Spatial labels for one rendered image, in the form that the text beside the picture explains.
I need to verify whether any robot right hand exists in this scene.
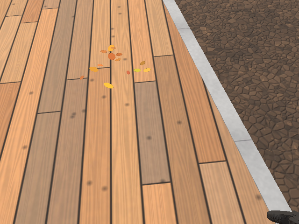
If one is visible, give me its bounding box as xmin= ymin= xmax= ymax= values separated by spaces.
xmin=266 ymin=210 xmax=299 ymax=224

